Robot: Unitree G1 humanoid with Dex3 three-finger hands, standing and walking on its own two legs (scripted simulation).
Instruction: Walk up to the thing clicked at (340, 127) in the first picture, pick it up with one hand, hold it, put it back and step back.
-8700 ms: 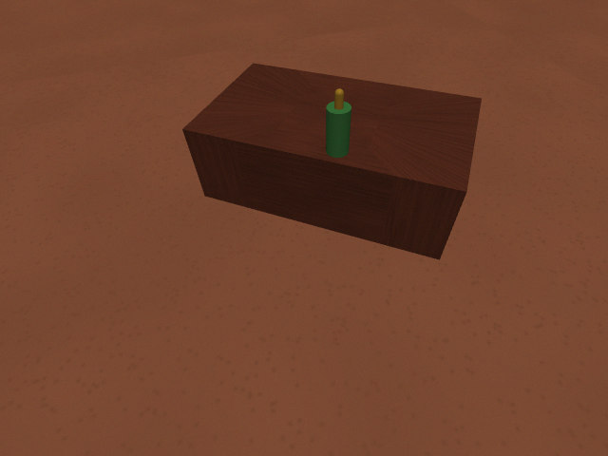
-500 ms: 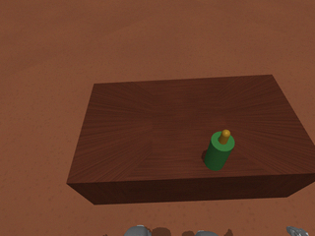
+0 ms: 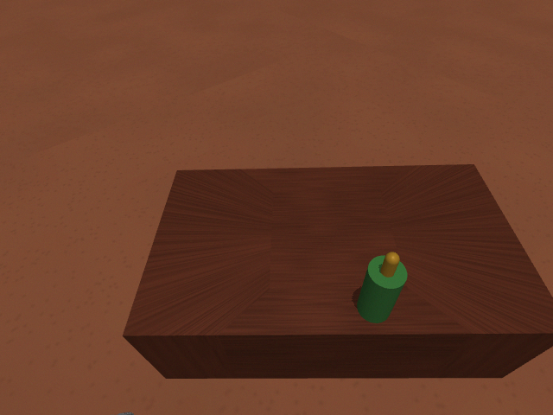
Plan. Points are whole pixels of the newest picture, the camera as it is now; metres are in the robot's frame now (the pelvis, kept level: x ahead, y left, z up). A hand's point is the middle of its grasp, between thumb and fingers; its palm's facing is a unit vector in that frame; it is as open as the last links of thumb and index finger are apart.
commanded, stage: walk up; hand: right
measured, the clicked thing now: (382, 284) +0.46 -0.21 -0.26
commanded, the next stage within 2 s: stand in 0.60 s
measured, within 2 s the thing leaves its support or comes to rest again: neither
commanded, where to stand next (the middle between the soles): +0.07 +0.00 m, yaw +0 degrees
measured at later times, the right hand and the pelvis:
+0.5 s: hand out of the picture +0.10 -0.24 -0.14, palm faces -0.06 +0.93 -0.37, open 7.4 cm; pelvis +0.01 +0.01 +0.01, yaw +1 degrees
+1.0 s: hand out of the picture +0.11 -0.23 -0.15, palm faces -0.05 +0.94 -0.33, open 7.4 cm; pelvis +0.02 +0.01 +0.01, yaw +1 degrees
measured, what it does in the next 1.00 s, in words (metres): stands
